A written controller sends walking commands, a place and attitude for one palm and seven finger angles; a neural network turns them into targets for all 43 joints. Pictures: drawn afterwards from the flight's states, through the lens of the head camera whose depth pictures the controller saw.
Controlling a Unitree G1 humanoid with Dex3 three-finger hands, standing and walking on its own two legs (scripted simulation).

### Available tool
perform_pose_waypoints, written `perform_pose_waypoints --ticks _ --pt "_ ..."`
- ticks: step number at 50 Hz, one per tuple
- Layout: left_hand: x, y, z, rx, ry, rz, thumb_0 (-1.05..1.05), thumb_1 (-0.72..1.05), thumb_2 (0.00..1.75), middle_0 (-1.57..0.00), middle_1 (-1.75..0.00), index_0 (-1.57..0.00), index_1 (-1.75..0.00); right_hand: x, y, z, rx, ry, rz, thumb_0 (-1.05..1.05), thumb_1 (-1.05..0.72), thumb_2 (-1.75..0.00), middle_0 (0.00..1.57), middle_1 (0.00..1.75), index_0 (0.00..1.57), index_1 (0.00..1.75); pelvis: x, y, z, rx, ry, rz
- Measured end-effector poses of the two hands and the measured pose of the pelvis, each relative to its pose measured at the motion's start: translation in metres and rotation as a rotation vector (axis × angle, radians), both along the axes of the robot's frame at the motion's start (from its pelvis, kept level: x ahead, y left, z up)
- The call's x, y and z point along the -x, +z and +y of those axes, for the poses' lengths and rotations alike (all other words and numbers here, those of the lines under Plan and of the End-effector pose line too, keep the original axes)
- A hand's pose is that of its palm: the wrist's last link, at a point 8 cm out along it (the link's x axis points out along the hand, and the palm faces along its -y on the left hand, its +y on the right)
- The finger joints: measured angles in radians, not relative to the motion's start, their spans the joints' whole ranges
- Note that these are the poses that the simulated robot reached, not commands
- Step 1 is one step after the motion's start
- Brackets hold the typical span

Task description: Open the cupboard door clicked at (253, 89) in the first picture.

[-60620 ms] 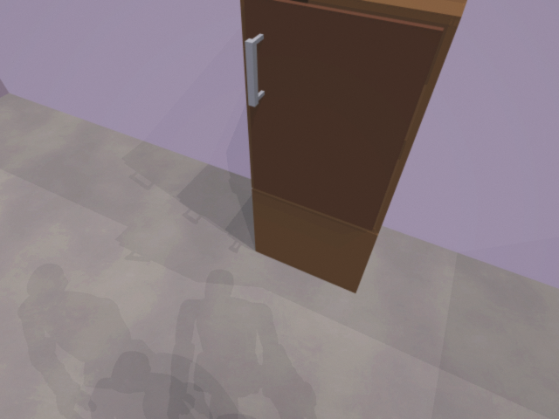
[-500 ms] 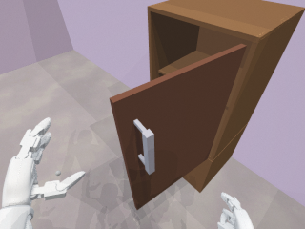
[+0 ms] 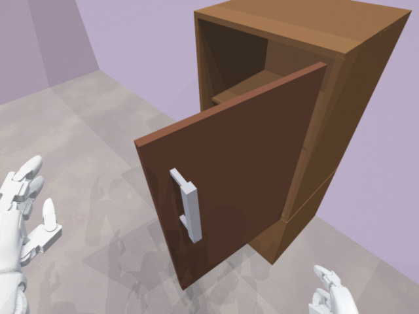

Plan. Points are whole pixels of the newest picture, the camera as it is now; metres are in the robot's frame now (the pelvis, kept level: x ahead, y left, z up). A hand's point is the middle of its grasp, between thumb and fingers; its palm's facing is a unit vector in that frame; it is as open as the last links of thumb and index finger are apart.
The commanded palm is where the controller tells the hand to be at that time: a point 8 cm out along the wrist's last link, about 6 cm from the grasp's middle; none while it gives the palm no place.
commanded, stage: draw the hand back to the body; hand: left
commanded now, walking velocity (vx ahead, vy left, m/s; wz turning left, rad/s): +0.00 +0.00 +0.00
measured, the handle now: (186, 207) +0.28 +0.08 +0.09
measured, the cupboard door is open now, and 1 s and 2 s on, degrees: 82 82 82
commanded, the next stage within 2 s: step back with the hand held close in 0.16 s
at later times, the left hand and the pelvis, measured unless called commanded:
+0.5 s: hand (55, 234) +0.18 +0.25 +0.14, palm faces +0.38 -0.80 -0.46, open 7.4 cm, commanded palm +0.12 +0.30 +0.17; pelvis -0.02 +0.00 +0.00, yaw +0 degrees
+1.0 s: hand out of the picture +0.09 +0.28 +0.15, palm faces +0.45 -0.75 -0.49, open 7.4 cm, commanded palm +0.02 +0.32 +0.17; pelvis -0.10 +0.02 -0.02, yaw +2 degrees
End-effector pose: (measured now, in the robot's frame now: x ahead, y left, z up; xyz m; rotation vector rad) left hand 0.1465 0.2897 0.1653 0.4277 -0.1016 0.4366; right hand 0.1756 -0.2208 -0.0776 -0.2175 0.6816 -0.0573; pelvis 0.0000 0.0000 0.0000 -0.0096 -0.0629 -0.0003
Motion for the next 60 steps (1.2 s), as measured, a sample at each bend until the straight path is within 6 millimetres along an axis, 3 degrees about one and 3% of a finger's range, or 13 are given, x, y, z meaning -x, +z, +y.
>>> perform_pose_waypoints --ticks 18,27,31,38,47,54,60 --pt "0.006 0.01 -0.004 -0.053 -0.004 -0.022 0.01 0.88 0.89 -0.21 -0.3 -0.21 -0.3 0.007 -0.003 -0.008 -0.018 -0.012 0.016 0.01 -0.9 -0.9 0.2 0.3 0.2 0.3 0.008 0.0 -0.011 0.006 0.006 0.007" --pt "0.007 -0.003 -0.001 -0.083 -0.068 0.048 0.01 0.89 0.89 -0.21 -0.3 -0.21 -0.3 0.034 -0.004 -0.023 0.032 -0.098 0.082 0.01 -0.9 -0.9 0.2 0.3 0.2 0.3 0.024 -0.002 -0.001 0.009 -0.01 0.054" --pt "0.014 0.002 0.001 -0.118 -0.112 0.04 0.01 0.88 0.89 -0.21 -0.3 -0.21 -0.3 0.05 -0.002 -0.023 0.05 -0.135 0.093 0.01 -0.9 -0.9 0.2 0.3 0.2 0.3 0.035 -0.004 0.006 0.007 -0.016 0.06" --pt "0.039 0.015 0.019 -0.185 -0.108 -0.032 0.01 0.88 0.89 -0.21 -0.3 -0.22 -0.3 0.078 -0.001 -0.011 0.056 -0.145 0.073 0.01 -0.9 -0.9 0.2 0.3 0.2 0.3 0.06 -0.009 0.016 0.009 -0.017 0.06" --pt "0.085 0.009 0.028 -0.195 -0.045 -0.065 0.01 0.88 0.89 -0.21 -0.3 -0.21 -0.3 0.112 -0.014 0.008 0.039 -0.095 0.056 0.01 -0.9 -0.9 0.2 0.3 0.2 0.3 0.094 -0.018 0.021 0.014 0.012 0.042" --pt "0.12 0.011 0.026 -0.175 -0.022 -0.143 0.01 0.88 0.89 -0.21 -0.3 -0.21 -0.3 0.137 -0.022 0.011 0.058 -0.049 0.106 0.01 -0.9 -0.9 0.21 0.3 0.2 0.3 0.115 -0.021 0.021 0.011 0.051 0.04" --pt "0.136 0.01 0.045 -0.176 -0.03 -0.204 0.01 0.88 0.89 -0.21 -0.3 -0.22 -0.3 0.153 -0.016 0.015 0.123 -0.049 0.098 0.01 -0.9 -0.9 0.21 0.3 0.2 0.3 0.136 -0.026 0.034 0.006 0.073 0.047"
